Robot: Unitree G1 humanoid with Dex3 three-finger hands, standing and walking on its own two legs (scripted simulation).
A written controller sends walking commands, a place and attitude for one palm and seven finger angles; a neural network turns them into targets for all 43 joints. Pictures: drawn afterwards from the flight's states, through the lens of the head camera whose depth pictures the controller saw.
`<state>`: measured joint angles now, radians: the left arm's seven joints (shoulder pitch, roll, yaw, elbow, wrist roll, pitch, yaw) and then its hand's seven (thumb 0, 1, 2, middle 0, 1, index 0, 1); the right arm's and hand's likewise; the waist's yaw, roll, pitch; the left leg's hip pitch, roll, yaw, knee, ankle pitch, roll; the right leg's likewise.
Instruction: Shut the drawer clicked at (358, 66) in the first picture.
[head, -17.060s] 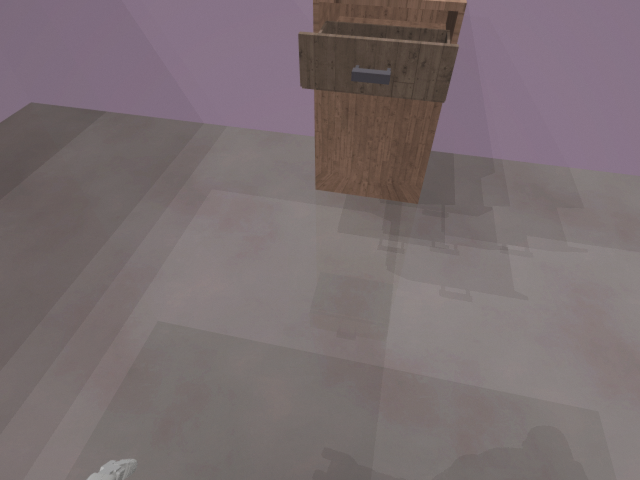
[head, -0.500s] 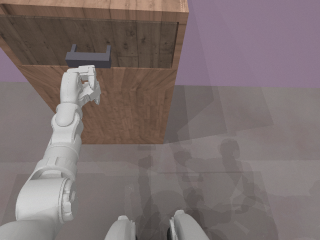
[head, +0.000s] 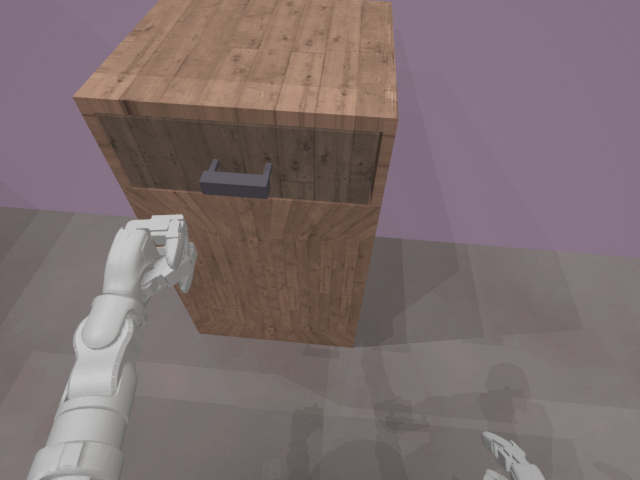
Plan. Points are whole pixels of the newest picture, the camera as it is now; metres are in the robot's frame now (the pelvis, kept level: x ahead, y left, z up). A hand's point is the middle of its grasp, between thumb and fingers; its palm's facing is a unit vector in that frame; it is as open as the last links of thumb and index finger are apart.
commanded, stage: draw the hand back to the body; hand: left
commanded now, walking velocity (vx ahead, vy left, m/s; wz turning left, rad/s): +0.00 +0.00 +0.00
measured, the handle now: (238, 175) +0.59 +0.15 +0.02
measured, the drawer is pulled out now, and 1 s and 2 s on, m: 0.00 0.00 0.00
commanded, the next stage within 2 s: step back with the hand held close in 0.94 s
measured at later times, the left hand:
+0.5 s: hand (78, 315) +0.25 +0.22 +0.16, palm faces +0.26 -0.92 -0.30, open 3.2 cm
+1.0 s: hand out of the picture +0.19 +0.25 +0.19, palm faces +0.40 -0.83 -0.38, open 3.2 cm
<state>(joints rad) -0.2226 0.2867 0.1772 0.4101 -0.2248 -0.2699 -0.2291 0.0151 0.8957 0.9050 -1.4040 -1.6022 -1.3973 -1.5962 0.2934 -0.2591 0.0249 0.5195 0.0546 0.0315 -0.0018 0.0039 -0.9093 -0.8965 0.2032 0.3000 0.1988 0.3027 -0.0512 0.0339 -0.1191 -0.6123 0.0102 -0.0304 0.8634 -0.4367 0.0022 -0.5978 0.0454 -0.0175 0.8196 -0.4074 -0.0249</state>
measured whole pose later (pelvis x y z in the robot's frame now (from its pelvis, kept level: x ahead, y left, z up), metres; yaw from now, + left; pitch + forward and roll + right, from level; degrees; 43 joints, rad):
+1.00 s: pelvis +0.01 +0.01 +0.04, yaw +0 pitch -4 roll -1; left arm 0.51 0.32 0.28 -0.46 -0.06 -0.08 0.10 0.01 0.89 0.90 -1.41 -1.60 -1.40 -1.60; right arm 0.20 -0.23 0.03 0.62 0.00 -0.08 -0.08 0.01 -0.91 -0.90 0.20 0.30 0.20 0.30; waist 0.07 0.06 0.02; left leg -0.11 -0.01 -0.01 0.46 -0.29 0.01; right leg -0.11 0.03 0.01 0.44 -0.26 -0.01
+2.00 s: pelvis -0.13 +0.02 +0.02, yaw +5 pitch -2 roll -2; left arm 0.57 0.42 0.43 -0.59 0.02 -0.31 0.14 0.01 0.88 0.90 -1.41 -1.60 -1.40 -1.59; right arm 0.24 -0.21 -0.02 0.57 0.00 -0.09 -0.07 0.01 -0.90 -0.90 0.21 0.30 0.20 0.30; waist -0.03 0.00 0.06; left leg -0.48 0.01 0.03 0.66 -0.24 0.06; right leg -0.40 0.05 0.06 0.61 -0.19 0.02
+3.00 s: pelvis -0.32 +0.01 +0.04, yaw -4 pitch -1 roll +2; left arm 0.65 0.40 0.39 -0.54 -0.01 -0.26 0.14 0.01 0.88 0.90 -1.41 -1.60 -1.41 -1.59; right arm 0.32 -0.22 -0.03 0.68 -0.01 -0.08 -0.07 0.01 -0.91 -0.90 0.20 0.30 0.20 0.30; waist -0.01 -0.04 -0.04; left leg -0.48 0.03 0.07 0.94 -0.35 0.01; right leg -0.29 0.00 -0.04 0.53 -0.25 -0.07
